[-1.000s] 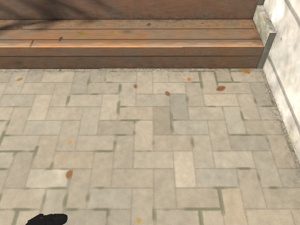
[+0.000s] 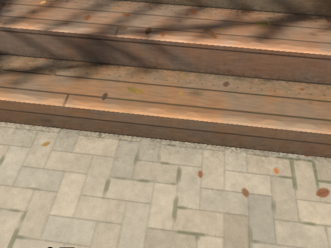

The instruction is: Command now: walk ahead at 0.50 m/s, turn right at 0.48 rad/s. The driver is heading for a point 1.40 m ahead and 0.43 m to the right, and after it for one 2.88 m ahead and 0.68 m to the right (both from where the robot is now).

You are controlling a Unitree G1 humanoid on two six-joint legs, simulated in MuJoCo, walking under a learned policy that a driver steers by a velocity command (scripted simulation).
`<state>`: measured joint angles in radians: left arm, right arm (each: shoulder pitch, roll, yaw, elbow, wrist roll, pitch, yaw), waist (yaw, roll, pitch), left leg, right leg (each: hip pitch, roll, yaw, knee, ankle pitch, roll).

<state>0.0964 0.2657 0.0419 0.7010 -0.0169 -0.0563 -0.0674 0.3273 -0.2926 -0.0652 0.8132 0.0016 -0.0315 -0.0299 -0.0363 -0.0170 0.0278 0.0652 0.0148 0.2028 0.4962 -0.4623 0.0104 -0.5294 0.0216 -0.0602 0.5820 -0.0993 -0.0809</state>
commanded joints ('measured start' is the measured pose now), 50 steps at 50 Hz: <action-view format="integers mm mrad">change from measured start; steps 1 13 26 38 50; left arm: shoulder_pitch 301 165 212 15 351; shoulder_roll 317 200 185 73 296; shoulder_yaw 105 70 51 31 103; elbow -30 -63 -90 -156 -120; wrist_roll -14 -5 -16 -3 22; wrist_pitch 1 2 7 19 21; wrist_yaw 30 77 75 42 59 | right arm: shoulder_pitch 70 -243 -14 -74 75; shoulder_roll -25 -50 -144 -155 -95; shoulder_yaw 14 22 -34 -33 22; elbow -127 -203 -156 -64 -36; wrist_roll -25 -18 -6 -9 -17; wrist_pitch -44 -68 -78 -79 -89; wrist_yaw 7 29 34 18 32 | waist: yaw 88 69 -45 -21 139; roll -265 -44 157 87 -212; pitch -361 -36 -119 12 -483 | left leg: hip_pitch -706 -571 57 -126 -776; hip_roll -102 29 342 228 -19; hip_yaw -131 -240 -786 -174 -216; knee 923 216 -225 -348 846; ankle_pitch -52 423 -102 506 -151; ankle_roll -51 -99 162 150 -33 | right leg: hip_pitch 914 208 -276 -183 1023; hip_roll -345 -89 -38 -125 -402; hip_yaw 786 288 207 113 813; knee -155 -336 711 259 -193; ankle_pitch -86 136 -349 83 46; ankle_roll -361 -170 69 103 -333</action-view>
